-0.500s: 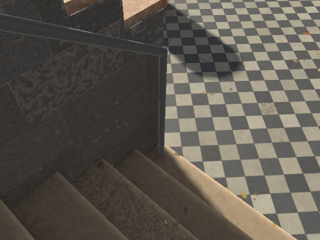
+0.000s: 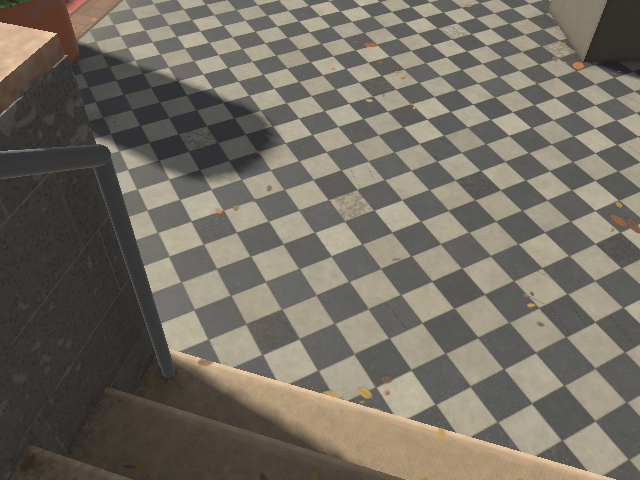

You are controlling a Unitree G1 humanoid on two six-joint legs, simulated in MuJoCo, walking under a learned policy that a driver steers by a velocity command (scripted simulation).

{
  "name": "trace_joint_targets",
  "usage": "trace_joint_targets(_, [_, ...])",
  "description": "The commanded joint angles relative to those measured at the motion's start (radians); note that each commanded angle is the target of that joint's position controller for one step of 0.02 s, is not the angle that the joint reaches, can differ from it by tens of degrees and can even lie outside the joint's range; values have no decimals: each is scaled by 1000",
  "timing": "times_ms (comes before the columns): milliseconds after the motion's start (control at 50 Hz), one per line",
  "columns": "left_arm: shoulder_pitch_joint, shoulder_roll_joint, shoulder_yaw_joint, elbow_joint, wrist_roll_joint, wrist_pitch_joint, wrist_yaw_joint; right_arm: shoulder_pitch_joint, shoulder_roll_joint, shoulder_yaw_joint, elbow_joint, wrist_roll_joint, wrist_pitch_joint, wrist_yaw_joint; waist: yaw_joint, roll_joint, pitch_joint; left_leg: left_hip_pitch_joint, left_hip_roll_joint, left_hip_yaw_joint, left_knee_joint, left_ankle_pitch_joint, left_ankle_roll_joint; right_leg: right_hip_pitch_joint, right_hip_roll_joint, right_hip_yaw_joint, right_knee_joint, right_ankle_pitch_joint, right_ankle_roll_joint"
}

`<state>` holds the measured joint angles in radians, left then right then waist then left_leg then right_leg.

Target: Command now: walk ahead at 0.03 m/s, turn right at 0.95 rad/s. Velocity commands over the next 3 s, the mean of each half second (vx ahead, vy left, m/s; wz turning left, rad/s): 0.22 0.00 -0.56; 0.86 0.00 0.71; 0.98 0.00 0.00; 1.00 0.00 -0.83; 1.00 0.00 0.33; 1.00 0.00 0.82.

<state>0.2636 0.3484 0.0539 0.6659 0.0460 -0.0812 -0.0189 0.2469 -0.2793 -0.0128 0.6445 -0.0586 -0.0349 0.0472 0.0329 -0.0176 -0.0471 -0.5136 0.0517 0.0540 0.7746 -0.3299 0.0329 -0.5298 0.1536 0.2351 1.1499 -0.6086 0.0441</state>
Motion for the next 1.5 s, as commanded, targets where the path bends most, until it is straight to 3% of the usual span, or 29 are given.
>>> trace_joint_targets(20, [119, 59, -4, -35, 17, 49, 37, 30, -62, -44, -36, 52, -15, 1, 3, 106, -78, 340, 407, -464, -399, 550, 362, -390, -120, -68, 351, 58, 72])
trace_joint_targets(80, [136, -30, -56, -37, 43, 49, -36, -87, -53, -47, -31, 28, -32, -63, 12, 42, -37, 88, 238, -121, -449, 281, 226, -189, -157, -216, 435, 239, 73])
trace_joint_targets(180, [-21, 20, -31, -103, 18, 75, -134, -31, -207, -86, -10, -23, -93, -139, -81, 121, 28, 130, 264, 60, -493, -87, 63, -27, -230, -305, -41, 281, 65])
trace_joint_targets(280, [-47, 71, 19, -72, 32, 44, -65, 41, -252, -114, 13, -13, -96, -89, -122, 189, 58, 217, 411, -91, -495, -395, 97, 91, -160, -352, -397, 230, -88])
trace_joint_targets(320, [78, 86, 48, 10, 8, -3, -35, -17, -203, -87, 28, -25, -72, -46, -14, 80, 40, 24, 338, -22, -301, -554, 81, 418, -105, -348, -574, 373, -137])
trace_joint_targets(340, [194, 84, 63, 53, 37, -23, -10, -55, -122, -61, 28, -60, -70, -25, 77, -37, 16, -191, 238, 49, 31, -433, 63, 629, -144, -239, -584, 367, -166])
trace_joint_targets(360, [333, 172, 73, 69, 28, -48, 18, -33, 5, -15, -42, -68, -74, -1, 78, -162, -142, -409, 57, 11, 317, -360, 20, 840, -420, 159, -643, 506, -366])
trace_joint_targets(380, [345, 139, 58, 76, 62, -62, -16, -103, -19, -13, -75, 13, -76, 3, 156, -47, 30, -635, -69, -272, 305, -265, 17, 748, -563, 460, -827, 176, -420])
trace_joint_targets(400, [240, 113, 52, 100, 52, -56, -48, -84, -27, -14, -32, 32, -73, -12, 103, -55, 191, -794, -37, -370, 393, -104, 38, 667, -592, 408, -882, 18, -405])
trace_joint_targets(460, [-38, -28, -19, 71, 48, -21, -76, 82, -88, -12, 94, -29, -70, -14, -69, 2, 94, -600, 8, -283, 624, 200, 25, 286, -457, 3, -730, 176, -304])
trace_joint_targets(480, [109, 14, 9, 122, -56, 25, -40, 147, -97, -71, 144, 61, 7, -55, -64, 27, -34, -376, -32, -245, 572, 211, 3, 327, -474, -36, -703, 304, -213])
trace_joint_targets(500, [119, 17, 0, 139, -60, 40, -30, 155, -74, -64, 148, 68, 50, -57, -80, -15, 33, -359, -38, -223, 593, 267, -7, 253, -448, -112, -694, 371, -169])
trace_joint_targets(620, [141, 3, -8, 202, -34, -9, 17, -34, -1, -72, 155, 41, 47, -13, -65, -48, 170, -228, -78, -153, 184, 921, 7, 62, -385, -299, -590, 14, -80])
trace_joint_targets(780, [256, -6, -1, 306, 9, -6, 52, -272, 11, -75, 98, 43, 30, 3, 77, -77, 330, -224, 3, 10, -180, 745, 86, 340, -480, -353, -357, 253, -139])
trace_joint_targets(860, [136, 62, 27, 319, 4, 26, 70, 222, -90, -119, 265, 50, 56, -28, -159, -62, 49, 444, -54, 103, -181, 368, 166, 271, -475, -429, 257, 967, -160])
trace_joint_targets(900, [-34, -35, 8, 277, 15, 42, 57, 350, -159, -134, 339, 75, 51, -31, -288, 287, 112, 731, -34, -39, -132, 540, 273, -286, -180, -453, 1081, -164, -128])
trace_joint_targets(920, [4, -88, -13, 175, 25, 32, 46, 280, -187, -106, 327, 92, 35, -23, -146, 319, 52, 812, 34, -195, 99, 1118, 287, -543, -189, -347, 1104, -221, -94])
trace_joint_targets(960, [-38, -74, -25, 79, 26, -1, 32, 312, -190, -106, 316, 93, 45, -53, -144, 211, -104, 771, 258, -692, -234, 180, 417, -683, -243, -157, 705, -162, -46])
trace_joint_targets(980, [-87, -13, -12, 97, 33, 7, 46, 184, -109, -80, 277, 79, 31, -57, -82, 14, -13, 564, 194, -618, -259, -109, 337, -622, -271, -134, 514, 80, -20])
trace_joint_targets(1060, [22, -32, -24, 191, 37, 75, 51, 86, -139, -70, 214, 27, -9, -64, 30, 87, 22, 14, 108, -612, -270, 191, 329, -150, -218, -200, 220, 499, 55])
trace_joint_targets(1120, [-106, 5, -4, 139, 20, 42, 12, 98, -67, -61, 250, 84, -54, -78, 21, 88, 74, -9, -38, -439, -87, 8, 220, -83, -227, -171, -257, 1093, 3])
trace_joint_targets(1280, [-48, -27, 15, 127, -33, 38, 6, 113, -56, -42, 236, -1, -8, -91, -43, 53, 208, 147, -31, -184, 332, 449, 170, 76, -78, -314, -504, 794, -96])
trace_joint_targets(1320, [441, 22, 47, 264, -53, 50, 14, 0, -77, -50, 226, -7, -9, -85, 180, 62, 56, 17, 0, -100, 853, 998, 151, 584, -88, -368, -585, 696, -186])
trace_joint_targets(1340, [621, 32, 64, 328, -65, 55, 3, -175, -18, -48, 219, -7, -12, -83, 356, -126, 89, -280, -174, 6, 1606, 277, 97, 739, -239, -149, -763, 827, -364])
trace_joint_targets(1360, [562, -3, 20, 342, -79, 56, -24, -245, 129, -1, 120, -14, -19, -90, 206, -276, 203, -610, -247, 63, 1725, -368, 118, 672, -262, -96, -449, 1355, -264])
trace_joint_targets(1380, [457, -61, -20, 322, -71, 42, -23, -84, 149, 23, 36, -1, -24, -83, -22, -238, 91, -727, -164, -57, 1403, -307, 115, 796, -312, 152, -418, 1563, -301])
trace_joint_targets(1400, [470, -7, 7, 332, -41, 37, -19, -39, 63, 13, 96, -14, -28, -71, 7, -41, 60, -737, -84, -130, 1199, -256, 114, 746, -371, 304, -507, 990, -379])
trace_joint_targets(1440, [306, 19, 4, 306, -31, 5, 9, -193, 23, 5, 83, -39, -30, -78, -66, 36, 170, -817, 1, -211, 927, -122, 11, 453, -394, 529, -588, 395, -434])
trace_joint_targets(1500, [207, 74, 13, 261, -16, -9, 44, -256, -15, -7, 134, -20, -8, -62, -71, -32, 154, -158, 5, -137, 437, 418, -65, -82, -307, 447, -721, 542, -406])
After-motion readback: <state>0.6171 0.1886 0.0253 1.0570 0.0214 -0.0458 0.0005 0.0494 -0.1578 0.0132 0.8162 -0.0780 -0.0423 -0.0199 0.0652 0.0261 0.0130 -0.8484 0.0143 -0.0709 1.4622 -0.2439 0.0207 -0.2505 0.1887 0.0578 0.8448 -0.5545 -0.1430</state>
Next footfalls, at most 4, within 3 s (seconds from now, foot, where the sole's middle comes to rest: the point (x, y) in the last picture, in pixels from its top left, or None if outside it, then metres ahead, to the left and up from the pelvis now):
0.32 right None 0.00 -0.11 -0.74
0.88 left None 0.31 0.02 -0.93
1.34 right None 0.59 -0.07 -1.12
1.74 left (276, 415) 0.91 0.17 -1.31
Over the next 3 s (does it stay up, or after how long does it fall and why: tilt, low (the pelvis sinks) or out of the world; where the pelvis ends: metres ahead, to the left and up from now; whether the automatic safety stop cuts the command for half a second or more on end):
stays up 1.97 -0.08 -0.73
